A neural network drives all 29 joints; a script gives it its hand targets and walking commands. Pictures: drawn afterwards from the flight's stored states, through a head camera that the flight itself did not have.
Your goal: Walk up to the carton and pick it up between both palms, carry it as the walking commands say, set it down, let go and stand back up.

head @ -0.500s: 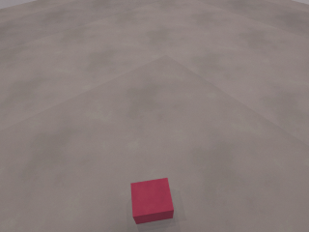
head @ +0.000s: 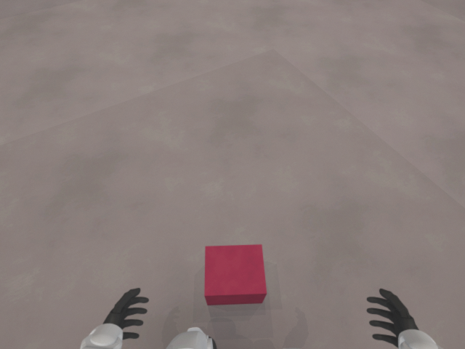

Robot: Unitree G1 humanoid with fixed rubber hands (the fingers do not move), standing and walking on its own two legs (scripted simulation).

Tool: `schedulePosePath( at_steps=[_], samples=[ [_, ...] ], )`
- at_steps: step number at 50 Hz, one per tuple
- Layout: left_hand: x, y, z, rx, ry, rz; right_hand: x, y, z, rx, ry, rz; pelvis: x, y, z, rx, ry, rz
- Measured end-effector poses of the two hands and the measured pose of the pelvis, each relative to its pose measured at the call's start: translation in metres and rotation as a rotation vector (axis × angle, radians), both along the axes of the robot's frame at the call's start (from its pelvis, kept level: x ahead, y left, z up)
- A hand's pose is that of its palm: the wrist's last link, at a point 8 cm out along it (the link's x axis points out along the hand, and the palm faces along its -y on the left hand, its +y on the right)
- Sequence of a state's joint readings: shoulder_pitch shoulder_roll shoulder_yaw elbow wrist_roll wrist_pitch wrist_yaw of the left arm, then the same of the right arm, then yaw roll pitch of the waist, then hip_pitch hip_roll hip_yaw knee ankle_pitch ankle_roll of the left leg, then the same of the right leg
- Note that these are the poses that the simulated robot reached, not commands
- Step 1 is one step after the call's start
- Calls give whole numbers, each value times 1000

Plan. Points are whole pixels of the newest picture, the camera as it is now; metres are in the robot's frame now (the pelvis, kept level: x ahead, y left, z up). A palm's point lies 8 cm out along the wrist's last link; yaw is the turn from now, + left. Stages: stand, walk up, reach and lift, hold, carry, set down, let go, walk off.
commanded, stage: reach and lift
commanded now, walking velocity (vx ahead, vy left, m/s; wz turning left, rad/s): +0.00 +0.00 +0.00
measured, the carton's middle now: (234, 275) +0.41 +0.01 -0.66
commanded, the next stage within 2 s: none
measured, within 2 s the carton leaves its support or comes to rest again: neither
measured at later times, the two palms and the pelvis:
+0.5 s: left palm (134, 286) +0.25 +0.22 -0.14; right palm (368, 298) +0.22 -0.25 -0.13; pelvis -0.03 -0.02 -0.04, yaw +2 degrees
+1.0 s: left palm (148, 241) +0.36 +0.22 -0.19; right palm (320, 232) +0.38 -0.19 -0.17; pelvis -0.05 -0.02 -0.09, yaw +0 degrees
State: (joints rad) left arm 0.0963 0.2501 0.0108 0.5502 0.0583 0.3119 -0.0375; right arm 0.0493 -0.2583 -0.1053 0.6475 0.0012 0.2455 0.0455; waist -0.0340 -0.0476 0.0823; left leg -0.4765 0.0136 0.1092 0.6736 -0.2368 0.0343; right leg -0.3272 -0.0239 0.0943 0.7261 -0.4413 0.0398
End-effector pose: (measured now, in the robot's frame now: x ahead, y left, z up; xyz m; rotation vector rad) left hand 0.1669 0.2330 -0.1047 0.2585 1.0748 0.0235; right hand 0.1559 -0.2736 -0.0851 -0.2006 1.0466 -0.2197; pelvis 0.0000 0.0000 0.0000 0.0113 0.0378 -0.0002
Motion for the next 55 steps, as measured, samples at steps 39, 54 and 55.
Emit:
schedulePosePath(
  at_steps=[39, 54, 55],
  samples=[
    [149, -11, -63, -59, -267, 132, 161, 70, -67, 115, -243, 99, -51, -24, -67, -52, 409, 33],
    [217, -11, -86, -99, -408, 202, 248, 87, -90, 145, -365, 107, -52, -14, -90, -63, 615, 26],
    [221, -12, -87, -100, -415, 205, 254, 89, -91, 146, -372, 111, -52, -13, -91, -63, 626, 25]
  ],
)
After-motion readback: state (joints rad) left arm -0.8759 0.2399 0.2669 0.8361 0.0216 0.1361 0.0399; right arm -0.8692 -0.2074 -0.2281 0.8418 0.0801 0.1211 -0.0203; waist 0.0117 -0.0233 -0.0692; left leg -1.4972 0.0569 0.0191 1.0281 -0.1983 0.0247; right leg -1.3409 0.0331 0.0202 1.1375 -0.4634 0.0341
